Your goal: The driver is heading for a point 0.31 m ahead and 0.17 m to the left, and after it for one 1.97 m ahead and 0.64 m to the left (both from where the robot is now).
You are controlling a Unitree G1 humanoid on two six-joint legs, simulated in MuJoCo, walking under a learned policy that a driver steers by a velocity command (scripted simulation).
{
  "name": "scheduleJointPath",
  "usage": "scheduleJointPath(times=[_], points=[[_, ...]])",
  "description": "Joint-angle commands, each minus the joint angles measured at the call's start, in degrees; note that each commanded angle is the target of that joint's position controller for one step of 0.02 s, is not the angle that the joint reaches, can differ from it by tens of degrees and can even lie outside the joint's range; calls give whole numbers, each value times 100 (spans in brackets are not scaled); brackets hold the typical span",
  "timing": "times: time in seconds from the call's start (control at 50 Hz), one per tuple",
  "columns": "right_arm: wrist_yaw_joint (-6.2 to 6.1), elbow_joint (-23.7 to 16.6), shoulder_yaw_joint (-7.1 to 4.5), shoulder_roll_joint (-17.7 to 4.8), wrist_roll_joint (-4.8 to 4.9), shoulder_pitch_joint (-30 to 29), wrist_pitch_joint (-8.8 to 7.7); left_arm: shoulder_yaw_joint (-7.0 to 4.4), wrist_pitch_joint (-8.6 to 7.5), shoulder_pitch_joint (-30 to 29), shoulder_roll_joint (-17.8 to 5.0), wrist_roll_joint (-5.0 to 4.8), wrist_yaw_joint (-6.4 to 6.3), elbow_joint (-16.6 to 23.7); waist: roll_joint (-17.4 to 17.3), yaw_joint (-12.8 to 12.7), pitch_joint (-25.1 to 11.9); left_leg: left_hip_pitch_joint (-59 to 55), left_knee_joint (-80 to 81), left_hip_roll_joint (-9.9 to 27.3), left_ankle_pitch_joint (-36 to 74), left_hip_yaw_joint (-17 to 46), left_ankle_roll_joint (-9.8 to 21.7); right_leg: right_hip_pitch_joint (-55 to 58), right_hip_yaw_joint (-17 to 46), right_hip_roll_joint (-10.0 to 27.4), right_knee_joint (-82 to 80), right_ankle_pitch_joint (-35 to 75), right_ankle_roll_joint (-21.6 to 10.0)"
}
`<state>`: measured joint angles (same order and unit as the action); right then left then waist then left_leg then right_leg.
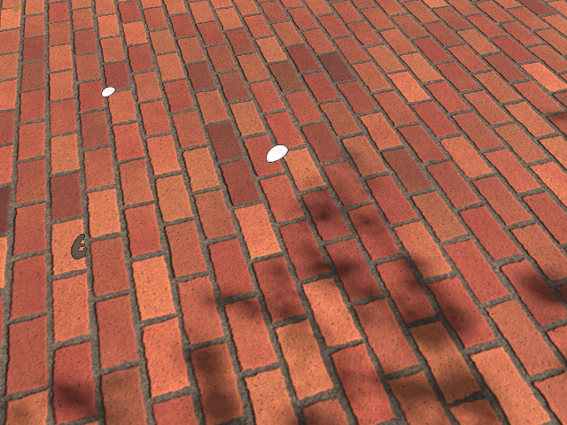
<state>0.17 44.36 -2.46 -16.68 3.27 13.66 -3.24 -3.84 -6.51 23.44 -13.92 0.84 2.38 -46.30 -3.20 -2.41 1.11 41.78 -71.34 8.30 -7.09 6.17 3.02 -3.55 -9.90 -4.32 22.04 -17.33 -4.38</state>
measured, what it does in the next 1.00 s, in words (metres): walks ahead, turning left: left foot, then right foot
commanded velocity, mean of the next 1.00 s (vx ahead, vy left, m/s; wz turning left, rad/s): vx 0.39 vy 0.00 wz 0.51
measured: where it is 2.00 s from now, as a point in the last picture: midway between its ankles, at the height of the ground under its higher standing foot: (263, 367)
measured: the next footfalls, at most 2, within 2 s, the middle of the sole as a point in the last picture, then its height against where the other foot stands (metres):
left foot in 0.24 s outside the picture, level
right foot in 0.66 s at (288, 361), level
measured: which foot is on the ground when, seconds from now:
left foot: up 0.00-0.22, down 0.24-0.64, up 0.66-0.94, down 0.96-1.00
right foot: down 0.00-0.24, up 0.26-0.64, down 0.66-1.00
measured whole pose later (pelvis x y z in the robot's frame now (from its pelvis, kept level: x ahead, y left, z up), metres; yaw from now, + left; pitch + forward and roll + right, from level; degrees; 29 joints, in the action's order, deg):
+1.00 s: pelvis +0.52 +0.06 +0.00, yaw +30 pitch +1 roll +1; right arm -1.0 39.2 -2.2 -14.6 -0.1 5.6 1.1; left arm -4.6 2.0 15.6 -16.5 -1.9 -1.4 -38.3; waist 1.9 -2.7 4.0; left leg 13.4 -27.2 -4.9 -14.1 6.2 1.6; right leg -22.9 15.5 -8.0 26.0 -6.2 0.0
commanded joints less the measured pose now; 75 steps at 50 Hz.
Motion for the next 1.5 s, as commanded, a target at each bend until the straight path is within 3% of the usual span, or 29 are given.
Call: scheduleJointPath(times=[0.02,0.14,0.18,0.22,0.24,0.26,0.28,0.3,0.34,0.46,0.62,0.66,0.68,0.7,0.72,0.76,0.82,0.96,0.98,1.02,1.06,1.1,1.24,1.36,1.4,1.42,1.44,1.46,1.5], points=[[39,-272,-18,-79,-50,44,40,-61,-198,-856,-409,56,-103,439,571,350,669,82,655,86,1089,-3,-74,-1013,228,1247,-1520,2062,-96],[410,-726,-8,-147,-105,-958,-154,-96,-84,-382,-986,35,-390,251,369,101,685,-313,2906,-556,2000,-1339,303,374,-550,1394,-1141,4899,433],[457,-735,-152,-442,-39,-427,-118,-182,105,-472,-1376,24,-526,315,845,522,208,-1119,2948,-1102,1460,-1854,409,902,-591,1512,-10,7576,529],[373,-245,-494,-1167,-119,1853,90,-250,211,-1138,-1605,-75,-528,566,1084,1698,-758,-3656,2860,-1317,983,-1497,735,147,-294,1644,2617,8475,455],[197,-49,-574,-1289,-133,2497,189,-172,122,-1418,-1231,-239,-356,584,233,1982,-735,-4788,3840,-979,1899,-778,974,-801,-324,882,4912,4588,608],[159,-158,-476,-1344,-390,1884,165,162,-103,-1012,36,-50,-164,964,-2207,825,-478,-5689,3375,-482,4193,929,1536,-3158,427,-351,7400,-1869,817],[194,-567,-423,-1373,-674,1396,-7,247,-274,-112,-224,-169,-111,1148,-1585,418,-2228,-6411,4390,742,2298,3634,2569,-3802,1895,-375,8172,-1892,607],[243,-866,-469,-1183,-488,1165,-42,137,-334,-786,-868,-193,-125,1238,-187,690,-2043,-5869,5108,637,1135,3857,2295,-3663,2077,-121,7520,-1495,343],[273,-1044,-380,-927,-227,298,-146,92,-224,-1257,-839,-117,-235,1350,1254,34,-564,-3819,5445,323,843,3183,1918,-3592,1924,315,6290,-980,380],[-138,-1047,-431,-964,-204,22,116,130,199,-1793,-540,81,-428,1555,546,19,-609,-2075,4957,-958,3756,1202,1230,-2483,1497,217,3213,184,1004],[-325,-1331,-395,-639,-206,-282,535,-58,158,-2159,-876,-77,-339,1468,-636,231,-838,-2779,3870,-1134,811,2213,328,-1623,1928,-27,246,1868,863],[-287,-1354,-161,2,-333,28,518,-69,110,-1607,-986,99,-355,1282,465,331,-1489,-2332,1884,-1672,-1861,1258,-23,30,2864,1398,-7,3846,155],[-264,-1350,-142,-82,-371,601,479,-45,178,-1462,-1057,300,-351,1354,1586,598,-1427,-1345,834,-2234,-3658,765,-413,662,4373,2311,67,5960,-830],[-178,-1168,-219,-518,-274,1343,439,-104,197,-1512,-1223,219,-346,1283,2069,903,-1787,-844,-69,-1713,-3337,824,-626,737,5947,3139,-75,4334,-1607],[-188,-899,-281,-899,-283,813,511,12,214,-1759,-688,89,-334,1438,1153,536,-1492,-1023,-294,-1434,-2874,772,-764,340,5221,2445,-54,3274,-1365],[-221,-943,-233,-706,-433,-2,662,131,352,-1762,-540,-68,-225,1359,492,424,-954,-1291,363,-1213,-2348,248,-859,-546,3992,1451,-158,1739,-651],[-196,-1099,-141,-367,-367,-530,567,-186,626,-1510,-1242,-144,-252,1302,1018,282,-407,-1948,2351,-1453,-2402,-365,-761,-1109,3589,741,-535,1352,-413],[-126,-704,-236,-513,-257,-200,366,-344,756,-1271,-1221,-311,-421,1345,1396,477,-836,-3488,4981,-1352,-725,-13,-116,-1238,4190,725,-695,-199,-206],[-133,-644,-299,-715,-319,-29,352,-320,775,-1200,-1100,-308,-452,1359,1243,493,-950,-4269,5160,-831,-511,221,78,-1889,3944,470,-375,-735,71],[-120,-749,-373,-1061,-707,-516,314,-329,699,-1122,-998,-318,-411,1562,-1073,270,-548,-4024,5558,1330,723,2069,1215,-3521,2181,-359,2334,-1572,538],[-234,-977,-209,-440,-585,-1185,234,-478,764,-655,-1364,-227,-377,1213,-238,-35,-445,-3594,5304,988,1615,1063,944,-3347,1924,92,3840,-1018,802],[-277,-972,-159,-361,-402,-1283,216,-375,893,-414,-1010,-160,-391,1104,-222,-39,-315,-3631,5136,660,2269,394,782,-3630,1720,244,4806,-554,958],[-275,-752,-338,-927,-406,-483,460,-52,849,-1576,-621,-230,-80,1838,-433,619,-207,-4182,5059,709,2599,-531,935,-3554,854,878,3079,38,1101],[-64,-668,-455,-1052,-107,-689,270,-231,993,-1146,-941,-231,-42,1806,-548,202,-412,-3781,4038,860,2876,-1214,398,-1845,381,502,1221,325,474],[-12,-630,-361,-730,-234,-326,132,-521,960,-152,-1736,-161,-247,1614,867,-232,-1051,-1718,1640,82,944,-1679,-429,908,1827,1084,280,3632,-291],[15,-934,-143,-299,-569,-290,71,-515,871,-425,-2270,15,-303,1868,2348,70,-1761,-140,-46,-759,-3442,-1253,-776,1706,4125,2920,473,5728,-1700],[17,-745,-276,-785,-394,-697,115,-342,786,-437,-1595,46,-244,1864,1251,-461,-2193,-256,-598,-553,-3332,-376,-772,1294,3619,2967,289,5394,-1898],[-11,-722,-278,-823,-196,-763,201,-207,720,-742,-1293,33,-226,1741,1015,-253,-1691,-315,-389,-345,-2912,-383,-643,743,2870,2621,253,4443,-1502],[-138,-486,-216,-609,-263,-561,351,-23,693,-1478,-784,-92,-258,1637,812,125,-1023,-750,514,-186,-2100,-473,-662,-214,1978,1899,62,3126,-834]])
Keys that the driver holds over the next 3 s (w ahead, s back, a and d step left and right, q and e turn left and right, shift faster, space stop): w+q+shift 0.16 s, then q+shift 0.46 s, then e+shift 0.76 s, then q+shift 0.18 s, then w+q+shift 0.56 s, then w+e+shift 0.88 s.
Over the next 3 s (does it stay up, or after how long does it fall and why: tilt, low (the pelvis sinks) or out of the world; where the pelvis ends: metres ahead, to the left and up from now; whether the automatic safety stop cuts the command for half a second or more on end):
stays up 1.35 0.70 -0.02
